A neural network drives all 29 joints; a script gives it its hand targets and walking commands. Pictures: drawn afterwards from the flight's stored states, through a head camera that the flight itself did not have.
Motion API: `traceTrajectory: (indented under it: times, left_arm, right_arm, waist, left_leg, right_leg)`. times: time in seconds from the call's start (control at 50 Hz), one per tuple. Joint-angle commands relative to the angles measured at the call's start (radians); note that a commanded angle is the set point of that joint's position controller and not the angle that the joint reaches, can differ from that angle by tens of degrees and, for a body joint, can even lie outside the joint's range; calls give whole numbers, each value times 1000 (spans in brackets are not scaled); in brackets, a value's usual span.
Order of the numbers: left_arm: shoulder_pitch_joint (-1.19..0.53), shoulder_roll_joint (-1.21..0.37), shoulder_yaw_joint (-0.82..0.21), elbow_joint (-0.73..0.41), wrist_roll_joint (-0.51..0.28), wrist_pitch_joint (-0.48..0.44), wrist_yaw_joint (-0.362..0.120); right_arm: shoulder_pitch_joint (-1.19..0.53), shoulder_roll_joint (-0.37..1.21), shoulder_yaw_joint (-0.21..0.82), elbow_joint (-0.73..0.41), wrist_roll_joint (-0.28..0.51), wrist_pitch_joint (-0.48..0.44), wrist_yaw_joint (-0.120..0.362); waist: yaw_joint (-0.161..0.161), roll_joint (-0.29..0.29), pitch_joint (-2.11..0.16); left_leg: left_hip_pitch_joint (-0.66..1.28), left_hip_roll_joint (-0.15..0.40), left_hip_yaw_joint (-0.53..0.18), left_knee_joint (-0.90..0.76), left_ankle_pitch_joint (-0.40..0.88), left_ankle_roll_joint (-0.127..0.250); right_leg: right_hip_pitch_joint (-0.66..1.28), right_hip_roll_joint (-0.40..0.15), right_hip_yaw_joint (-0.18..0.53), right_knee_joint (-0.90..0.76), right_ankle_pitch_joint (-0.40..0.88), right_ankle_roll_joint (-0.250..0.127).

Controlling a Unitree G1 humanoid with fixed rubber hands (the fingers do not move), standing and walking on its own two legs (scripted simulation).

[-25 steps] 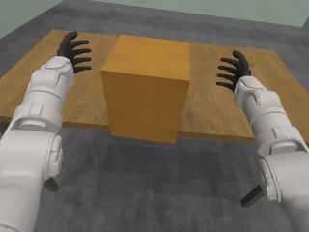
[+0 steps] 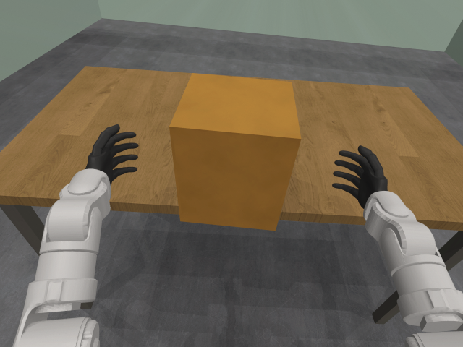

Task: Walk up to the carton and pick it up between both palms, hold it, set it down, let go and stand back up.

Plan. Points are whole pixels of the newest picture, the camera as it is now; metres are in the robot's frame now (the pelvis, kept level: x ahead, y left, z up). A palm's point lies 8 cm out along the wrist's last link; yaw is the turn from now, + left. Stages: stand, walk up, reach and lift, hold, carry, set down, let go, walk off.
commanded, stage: set down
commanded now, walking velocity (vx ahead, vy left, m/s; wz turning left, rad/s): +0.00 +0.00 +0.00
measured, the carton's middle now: (234, 153) +0.49 +0.00 +0.09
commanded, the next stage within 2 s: let go in 1.08 s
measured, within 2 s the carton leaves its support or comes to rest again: neither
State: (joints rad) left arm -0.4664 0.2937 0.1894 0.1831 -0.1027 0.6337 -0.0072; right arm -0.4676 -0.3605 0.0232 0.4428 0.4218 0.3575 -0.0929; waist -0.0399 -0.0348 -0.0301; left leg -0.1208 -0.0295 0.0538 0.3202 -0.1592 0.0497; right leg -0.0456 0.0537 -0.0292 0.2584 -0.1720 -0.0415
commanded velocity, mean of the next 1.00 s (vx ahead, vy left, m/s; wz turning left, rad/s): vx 0.00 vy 0.00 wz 0.00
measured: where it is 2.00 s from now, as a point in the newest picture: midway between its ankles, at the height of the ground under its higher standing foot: outside the picture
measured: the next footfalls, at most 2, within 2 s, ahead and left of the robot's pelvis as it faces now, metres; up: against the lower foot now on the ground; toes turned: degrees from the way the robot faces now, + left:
none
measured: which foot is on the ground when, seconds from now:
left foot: down 0.00-1.00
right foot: down 0.00-1.00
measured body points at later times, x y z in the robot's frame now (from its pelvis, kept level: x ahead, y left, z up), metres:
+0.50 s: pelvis -0.02 -0.01 +0.00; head -0.05 +0.02 +0.45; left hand +0.29 +0.23 +0.07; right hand +0.29 -0.21 +0.08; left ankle +0.01 +0.08 -0.75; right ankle -0.02 -0.09 -0.75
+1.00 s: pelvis +0.01 -0.01 +0.00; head +0.00 +0.01 +0.45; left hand +0.24 +0.22 +0.01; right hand +0.24 -0.22 +0.04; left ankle +0.01 +0.08 -0.75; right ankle -0.02 -0.09 -0.75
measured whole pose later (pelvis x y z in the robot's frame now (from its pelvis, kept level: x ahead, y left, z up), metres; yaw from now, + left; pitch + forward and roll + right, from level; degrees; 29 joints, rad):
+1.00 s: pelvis +0.01 -0.01 +0.00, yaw -1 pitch -3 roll +0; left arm 0.21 0.26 0.05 -0.02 -0.18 0.30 0.01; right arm 0.24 -0.20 0.00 -0.03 0.24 0.20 -0.08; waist 0.02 -0.05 0.02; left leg -0.08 -0.03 0.06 0.28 -0.16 0.03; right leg -0.03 0.06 -0.02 0.27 -0.19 -0.06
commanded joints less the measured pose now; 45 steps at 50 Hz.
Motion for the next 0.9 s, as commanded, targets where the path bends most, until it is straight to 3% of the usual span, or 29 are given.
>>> traceTrajectory:
  times: [0.0,0.06,0.08,0.1,0.14,0.18,0.24,0.28,0.32,0.38,0.44,0.48,0.54,0.6,0.64,0.7,0.76,0.84,0.88]
  left_arm:
    - [-485,142,-35,-224,-101,-61,40]
    - [-461,123,-70,-163,-130,-114,83]
    - [-373,91,-84,-153,-126,-126,88]
    - [-334,95,-61,-138,-110,-134,87]
    - [-178,79,-53,-135,-76,-139,73]
    - [-196,110,0,-124,-49,-129,59]
    - [-38,52,6,-114,2,-119,40]
    - [-101,56,6,-152,0,-123,35]
    - [-80,45,-10,-204,-14,-140,43]
    - [-132,50,-69,-268,-69,-191,59]
    - [-98,37,-110,-286,-102,-256,74]
    - [-92,56,-112,-268,-115,-290,69]
    - [56,56,-93,-211,-77,-309,57]
    - [69,61,-67,-234,-70,-302,52]
    - [140,57,-50,-253,-60,-298,48]
    - [322,29,-57,-272,-50,-292,25]
    - [356,44,-71,-341,-67,-313,16]
    - [503,35,-97,-387,-64,-343,4]
    - [473,62,-92,-410,-84,-376,6]
  right_arm:
    - [-484,-122,-145,-392,-42,-36,33]
    - [-416,-90,-146,-340,-75,-41,78]
    - [-343,-99,-146,-329,-77,-46,92]
    - [-312,-96,-142,-314,-93,-45,97]
    - [-145,-83,-107,-260,-100,-39,96]
    - [-182,-83,-116,-270,-112,-29,82]
    - [-55,-40,-77,-247,-102,-36,59]
    - [-96,-36,-100,-280,-111,-42,45]
    - [-85,-21,-104,-371,-121,-66,35]
    - [-105,-11,-156,-463,-149,-94,32]
    - [-10,7,-187,-449,-173,-114,43]
    - [23,13,-177,-424,-174,-121,44]
    - [118,38,-127,-371,-159,-117,44]
    - [123,48,-95,-416,-148,-114,40]
    - [154,42,-81,-457,-134,-125,35]
    - [293,52,-55,-517,-137,-142,23]
    - [347,33,-73,-619,-151,-167,10]
    - [539,62,-75,-631,-176,-188,8]
    - [542,53,-86,-670,-183,-194,8]
  waist:
    - [12,64,-322]
    - [31,75,-331]
    - [23,89,-323]
    - [44,53,-335]
    - [42,33,-317]
    - [61,2,-299]
    - [54,-12,-223]
    - [46,12,-189]
    - [45,0,-199]
    - [28,46,-217]
    - [8,85,-234]
    - [0,83,-217]
    - [37,73,-191]
    - [57,35,-177]
    - [75,17,-169]
    - [73,-22,-152]
    - [65,-19,-126]
    - [41,19,-88]
    - [46,42,-80]
  left_leg:
    - [139,67,-70,0,134,-53]
    - [146,87,-93,-10,48,-43]
    - [192,103,-117,-20,47,-46]
    - [216,93,-102,-11,99,-43]
    - [255,94,-109,-21,119,-36]
    - [202,75,-89,-33,104,-22]
    - [180,68,-86,-43,117,-14]
    - [137,61,-75,-50,63,-20]
    - [134,55,-64,-38,61,-20]
    - [89,66,-72,-41,1,-26]
    - [101,73,-85,-38,-7,-46]
    - [119,72,-93,-39,-14,-45]
    - [130,63,-88,-38,45,-37]
    - [114,70,-100,-62,22,-28]
    - [131,62,-94,-53,88,-34]
    - [175,58,-78,-47,165,-28]
    - [169,50,-75,-30,229,-44]
    - [227,50,-72,-15,287,-60]
    - [220,48,-75,-16,276,-73]
  right_leg:
    - [-182,-31,18,16,107,33]
    - [-252,-38,23,35,44,17]
    - [-248,-38,30,37,63,11]
    - [-239,-39,32,19,87,15]
    - [-187,-39,45,3,114,14]
    - [-139,-47,60,-3,105,25]
    - [-93,-52,81,-18,112,31]
    - [-114,-52,83,-17,61,29]
    - [-128,-54,87,-16,51,33]
    - [-157,-60,85,-1,3,23]
    - [-174,-72,84,3,7,11]
    - [-175,-74,89,-5,-9,16]
    - [-110,-83,99,-17,4,14]
    - [-95,-76,94,-19,-8,18]
    - [-85,-74,95,-22,38,16]
    - [-42,-71,110,-37,119,26]
    - [-55,-65,110,-36,172,25]
    - [-76,-77,115,-43,226,20]
    - [-106,-74,105,-47,187,18]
